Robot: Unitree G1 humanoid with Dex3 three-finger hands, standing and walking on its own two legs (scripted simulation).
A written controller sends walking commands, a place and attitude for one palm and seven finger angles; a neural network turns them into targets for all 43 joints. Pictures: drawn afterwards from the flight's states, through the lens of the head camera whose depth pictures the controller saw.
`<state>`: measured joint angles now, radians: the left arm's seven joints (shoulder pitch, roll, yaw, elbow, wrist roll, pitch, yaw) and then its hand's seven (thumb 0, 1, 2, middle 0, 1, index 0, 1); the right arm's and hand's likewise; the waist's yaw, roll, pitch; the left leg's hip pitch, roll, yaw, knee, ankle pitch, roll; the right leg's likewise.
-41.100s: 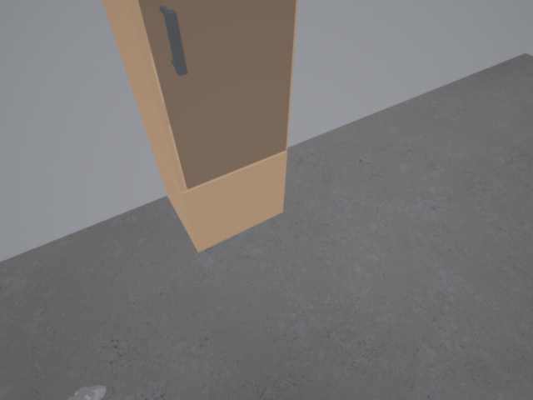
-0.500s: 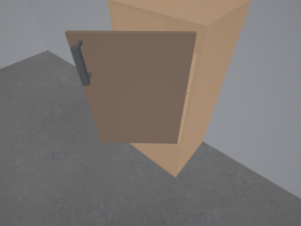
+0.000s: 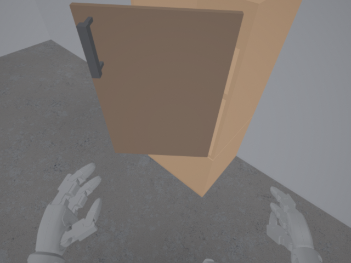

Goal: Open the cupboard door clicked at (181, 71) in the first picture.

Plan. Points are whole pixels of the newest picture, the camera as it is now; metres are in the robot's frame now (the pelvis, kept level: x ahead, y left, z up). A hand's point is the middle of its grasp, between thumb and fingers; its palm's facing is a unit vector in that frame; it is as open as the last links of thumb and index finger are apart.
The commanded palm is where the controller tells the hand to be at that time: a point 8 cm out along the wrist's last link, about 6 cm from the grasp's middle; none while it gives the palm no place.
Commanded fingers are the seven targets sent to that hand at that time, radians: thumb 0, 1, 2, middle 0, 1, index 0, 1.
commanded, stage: raise the hand with hooked fingers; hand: left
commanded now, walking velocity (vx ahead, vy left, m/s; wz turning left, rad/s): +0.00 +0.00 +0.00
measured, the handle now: (93, 48) +0.57 +0.25 +0.20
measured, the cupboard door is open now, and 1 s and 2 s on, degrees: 38 38 38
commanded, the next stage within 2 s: move the hooked fingers beside the handle in 1.74 s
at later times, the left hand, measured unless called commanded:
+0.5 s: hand (57, 186) +0.24 +0.24 +0.10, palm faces +0.04 -1.00 -0.09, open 11.3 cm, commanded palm +0.20 +0.29 +0.11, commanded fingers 0.00 -0.13 0.46 -0.27 -0.96 -0.27 -0.96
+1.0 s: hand (20, 142) +0.27 +0.28 +0.19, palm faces +0.09 -0.99 -0.10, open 13.8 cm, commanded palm +0.24 +0.32 +0.19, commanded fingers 0.00 -0.50 0.30 -0.30 -1.20 -0.30 -1.20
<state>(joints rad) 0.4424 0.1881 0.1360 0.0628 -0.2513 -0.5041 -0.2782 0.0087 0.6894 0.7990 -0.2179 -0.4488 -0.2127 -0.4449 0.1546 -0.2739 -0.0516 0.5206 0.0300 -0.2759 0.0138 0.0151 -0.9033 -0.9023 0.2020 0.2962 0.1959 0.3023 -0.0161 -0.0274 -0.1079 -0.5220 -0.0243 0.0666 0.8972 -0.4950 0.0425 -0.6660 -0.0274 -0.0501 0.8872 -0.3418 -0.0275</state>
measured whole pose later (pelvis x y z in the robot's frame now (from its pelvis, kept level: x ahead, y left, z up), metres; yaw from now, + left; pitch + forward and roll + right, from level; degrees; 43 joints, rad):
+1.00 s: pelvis +0.02 +0.01 +0.04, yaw +3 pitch -1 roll -1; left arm 0.01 0.42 0.40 0.08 -0.34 0.01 -0.41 -0.01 -0.45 0.32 -0.30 -1.17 -0.30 -1.16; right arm 0.23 -0.25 0.08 0.59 0.07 -0.27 -0.10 0.02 -0.90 -0.90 0.20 0.30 0.20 0.30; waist 0.05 0.04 -0.03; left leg -0.19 -0.03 0.01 0.59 -0.38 0.04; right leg -0.30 -0.02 -0.10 0.55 -0.24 -0.01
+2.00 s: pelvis +0.02 -0.01 +0.04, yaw +2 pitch -1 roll +0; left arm -0.26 0.48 0.45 0.31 -0.30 0.11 -0.44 -0.01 -0.50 0.30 -0.31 -1.20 -0.30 -1.20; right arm 0.22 -0.28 0.08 0.61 0.09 -0.22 -0.11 0.02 -0.90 -0.90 0.20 0.30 0.20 0.30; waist 0.04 0.06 -0.01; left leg -0.16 -0.01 0.00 0.53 -0.34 0.02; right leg -0.28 0.00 -0.11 0.50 -0.21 -0.04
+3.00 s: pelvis +0.03 +0.01 +0.04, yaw +1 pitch +8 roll -1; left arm -0.80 0.67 0.46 1.03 -0.19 -0.10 -0.50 -0.01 -0.50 0.30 -0.30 -1.20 -0.30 -1.20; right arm 0.38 -0.33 0.06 0.65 0.07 -0.11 -0.09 0.01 -0.90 -0.90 0.20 0.30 0.20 0.30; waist -0.07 0.02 -0.05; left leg -0.33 -0.02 0.04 0.54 -0.35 0.04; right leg -0.45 -0.01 -0.07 0.51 -0.20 -0.01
